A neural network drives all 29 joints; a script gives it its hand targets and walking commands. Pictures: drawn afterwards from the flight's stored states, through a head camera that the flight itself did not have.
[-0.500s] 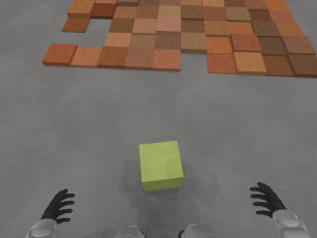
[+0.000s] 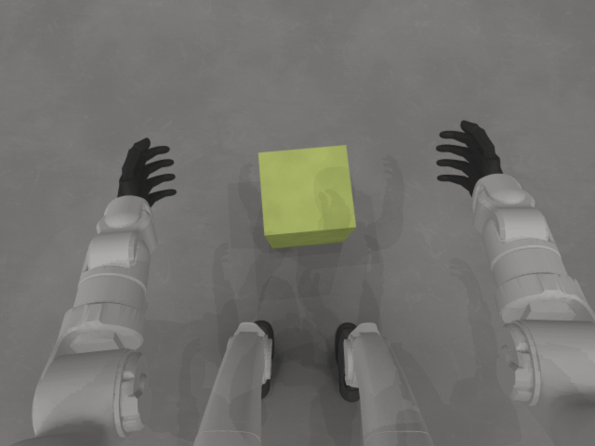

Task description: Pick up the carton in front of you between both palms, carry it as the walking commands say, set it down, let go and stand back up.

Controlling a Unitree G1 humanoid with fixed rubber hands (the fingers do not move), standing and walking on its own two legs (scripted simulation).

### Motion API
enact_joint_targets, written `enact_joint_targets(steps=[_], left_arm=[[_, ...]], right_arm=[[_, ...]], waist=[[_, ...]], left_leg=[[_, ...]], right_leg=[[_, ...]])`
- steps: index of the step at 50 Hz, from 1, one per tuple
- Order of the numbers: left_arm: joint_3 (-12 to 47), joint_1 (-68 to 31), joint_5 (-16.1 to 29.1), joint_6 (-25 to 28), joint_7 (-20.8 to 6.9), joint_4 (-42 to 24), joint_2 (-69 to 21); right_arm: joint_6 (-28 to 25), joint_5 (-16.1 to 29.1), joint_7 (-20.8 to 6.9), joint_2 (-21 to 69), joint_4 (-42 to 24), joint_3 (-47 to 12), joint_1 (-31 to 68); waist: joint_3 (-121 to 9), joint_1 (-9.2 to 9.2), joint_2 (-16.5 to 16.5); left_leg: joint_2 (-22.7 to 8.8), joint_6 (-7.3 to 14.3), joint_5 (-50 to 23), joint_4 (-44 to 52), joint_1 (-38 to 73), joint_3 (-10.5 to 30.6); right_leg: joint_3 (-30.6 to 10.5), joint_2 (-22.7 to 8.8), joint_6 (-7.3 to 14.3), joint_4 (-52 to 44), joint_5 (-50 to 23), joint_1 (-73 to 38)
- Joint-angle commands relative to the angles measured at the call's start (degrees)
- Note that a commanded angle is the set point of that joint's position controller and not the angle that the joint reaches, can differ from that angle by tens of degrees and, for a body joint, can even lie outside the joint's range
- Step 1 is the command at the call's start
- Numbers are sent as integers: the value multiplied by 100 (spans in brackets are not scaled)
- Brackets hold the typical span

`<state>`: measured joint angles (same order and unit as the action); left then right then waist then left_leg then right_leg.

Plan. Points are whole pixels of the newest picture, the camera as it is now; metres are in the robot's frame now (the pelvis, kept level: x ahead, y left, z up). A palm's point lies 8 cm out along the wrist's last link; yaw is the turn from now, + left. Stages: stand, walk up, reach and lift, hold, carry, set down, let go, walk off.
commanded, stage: reach and lift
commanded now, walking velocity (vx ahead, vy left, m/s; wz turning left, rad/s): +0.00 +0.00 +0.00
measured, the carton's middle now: (305, 202) +0.53 +0.00 -0.56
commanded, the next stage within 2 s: none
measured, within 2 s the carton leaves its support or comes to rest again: neither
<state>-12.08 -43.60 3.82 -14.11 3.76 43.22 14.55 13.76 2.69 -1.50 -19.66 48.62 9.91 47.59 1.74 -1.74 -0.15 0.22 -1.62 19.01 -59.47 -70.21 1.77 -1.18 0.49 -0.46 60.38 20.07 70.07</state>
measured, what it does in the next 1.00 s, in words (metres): lowers itself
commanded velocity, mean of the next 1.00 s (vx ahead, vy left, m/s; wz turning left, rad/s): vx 0.00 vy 0.00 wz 0.00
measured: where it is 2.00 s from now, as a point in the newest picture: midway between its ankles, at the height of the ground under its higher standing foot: (304, 375)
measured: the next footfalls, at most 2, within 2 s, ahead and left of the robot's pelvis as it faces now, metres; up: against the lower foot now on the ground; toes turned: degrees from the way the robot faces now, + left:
none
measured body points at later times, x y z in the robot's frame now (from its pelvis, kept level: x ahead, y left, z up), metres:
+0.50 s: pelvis +0.01 +0.00 -0.04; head +0.35 -0.01 +0.25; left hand +0.54 +0.19 -0.18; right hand +0.57 -0.18 -0.18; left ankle +0.07 +0.13 -0.64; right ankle +0.06 -0.12 -0.65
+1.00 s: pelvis -0.04 +0.00 -0.26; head +0.34 -0.01 -0.01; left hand +0.52 +0.20 -0.42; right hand +0.55 -0.19 -0.42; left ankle +0.07 +0.14 -0.65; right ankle +0.06 -0.12 -0.65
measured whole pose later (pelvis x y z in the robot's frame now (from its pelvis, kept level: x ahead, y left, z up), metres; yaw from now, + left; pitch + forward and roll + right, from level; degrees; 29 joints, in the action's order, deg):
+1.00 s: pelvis -0.04 +0.00 -0.26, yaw +1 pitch +46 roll +3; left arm -13.0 -79.5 9.5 -7.7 8.2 55.7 17.0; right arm 8.1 9.1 4.1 -25.7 61.9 4.5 85.3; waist 10.8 -2.5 0.4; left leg 3.2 -4.0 31.3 -113.1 -128.0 2.1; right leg -4.2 3.8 -2.6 114.7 31.7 129.0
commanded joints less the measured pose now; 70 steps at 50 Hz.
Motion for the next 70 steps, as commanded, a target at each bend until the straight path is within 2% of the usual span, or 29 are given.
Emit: enact_joint_targets(steps=[1, 6, 11, 13, 17, 21, 24, 30, 36, 40, 41, 42, 43, 46, 50, 54, 57, 58, 61, 66, 70], left_arm=[[-264, -2090, -28, -2, 92, -299, 719], [-527, -3404, -180, -53, 143, 186, 636], [-929, -4287, -481, 9, 164, 254, 546], [-1087, -4380, -626, 57, 164, 151, 496], [-1298, -4136, -851, 266, 115, -74, 280], [-1479, -3646, -1024, 611, 44, -91, -28], [-1562, -3287, -1122, 843, 17, 2, -194], [-1435, -3130, -1009, 1086, 60, 168, -136], [-751, -3564, -266, 1064, 274, 126, 315], [-368, -3963, 214, 962, 393, 158, 605], [-271, -4126, 317, 926, 416, 121, 682], [-315, -4348, 372, 908, 446, 151, 789], [-270, -4388, 428, 849, 441, 268, 742], [-156, -4800, 561, 762, 466, 315, 971], [-120, -5386, 614, 717, 448, 908, 1059], [-90, -5758, 565, 790, 379, 1447, 1065], [-57, -6022, 546, 885, 352, 1650, 1141], [-54, -6142, 533, 932, 358, 1613, 1205], [-18, -6372, 537, 1044, 375, 1552, 1269], [194, -5920, 738, 1176, 409, 1634, 1056], [245, -5677, 798, 1203, 470, 1499, 985]], right_arm=[[-13, -19, -6, -915, -170, 214, 2292], [23, -163, -67, -1013, 529, 375, 3695], [-74, -474, -113, -1058, 800, 660, 4707], [-130, -632, -115, -1035, 758, 776, 4840], [-319, -899, -109, -819, 532, 1001, 4689], [-594, -1111, -85, -405, 411, 1219, 4255], [-775, -1182, -24, -172, 428, 1323, 3841], [-989, -981, 179, -134, 440, 1146, 3500], [-1023, -208, 424, -668, 271, 398, 3990], [-929, 286, 527, -948, 249, -94, 4446], [-898, 368, 544, -1043, 201, -159, 4588], [-887, 523, 569, -1076, 229, -288, 4594], [-841, 545, 567, -1129, 303, -404, 4910], [-694, 642, 565, -1231, 376, -474, 5364], [-640, 682, 558, -1296, 1007, -534, 5813], [-712, 643, 510, -1334, 1543, -531, 6062], [-807, 659, 490, -1411, 1700, -542, 6268], [-849, 672, 497, -1479, 1576, -500, 6393], [-958, 766, 508, -1542, 1513, -588, 6580], [-1105, 923, 535, -1359, 1535, -836, 6235], [-1124, 978, 574, -1268, 1421, -886, 6017]], waist=[[-4505, -56, -163], [-4756, -102, -190], [-5328, -165, -246], [-5800, -172, -262], [-6476, -185, -322], [-6351, -178, -432], [-6131, -149, -434], [-5929, -88, -284], [-7003, -79, -275], [-7359, -118, -388], [-7486, -104, -377], [-7476, -137, -367], [-7169, -245, -312], [-7064, -184, -640], [-6055, -167, -558], [-5219, -125, -365], [-4940, -121, -256], [-4887, -88, -204], [-4847, -142, -202], [-5361, -124, -272], [-5663, -114, -294]], left_leg=[[257, -197, -712, 486, 1631, -444], [277, -197, -79, 401, 1354, -510], [340, -201, -263, 234, 1308, -548], [367, -208, -682, 163, 1479, -576], [431, -161, -1876, -5, 1552, -605], [456, -155, -2754, -338, 744, -529], [435, -174, -3079, -750, 15, -440], [430, -283, -2659, -1883, -1060, -417], [428, -315, -2769, -3210, -1073, -482], [407, -311, -2366, -3873, -1360, -566], [388, -308, -2186, -3979, -1300, -579], [348, -248, -2000, -4154, -680, -542], [329, -280, -1604, -4211, -1285, -614], [296, -257, -996, -4434, -2177, -728], [195, -221, -153, -4753, -2544, -702], [131, -229, 125, -5090, -2690, -650], [114, -240, 13, -5358, -2623, -614], [115, -230, 3, -5420, -2564, -591], [139, -213, -490, -5645, -2581, -581], [214, -193, -1363, -5926, -2174, -547], [268, -187, -1598, -5964, -2021, -563]], right_leg=[[184, 195, -158, -595, -796, -2008], [259, 241, -157, -535, -88, -1359], [304, 310, -161, -373, -225, -1202], [322, 347, -163, -307, -637, -1367], [297, 415, -165, -101, -1994, -1646], [159, 402, -140, 307, -3190, -1384], [65, 370, -148, 745, -3625, -817], [71, 375, -209, 1822, -2894, 734], [195, 375, -266, 3109, -2670, 1215], [268, 334, -265, 3828, -2467, 1206], [344, 329, -268, 3968, -2220, 1264], [440, 337, -266, 3876, -1342, 2066], [353, 301, -222, 4019, -1247, 1817], [335, 247, -252, 4488, -1329, 1127], [284, 123, -212, 4695, -299, 1849], [236, 61, -181, 4962, 83, 2386], [219, 44, -174, 5218, 26, 2551], [231, 53, -173, 5275, 43, 2735], [180, 69, -160, 5539, -478, 2540], [177, 104, -184, 5860, -1348, 2201], [200, 144, -182, 5892, -1532, 2116]])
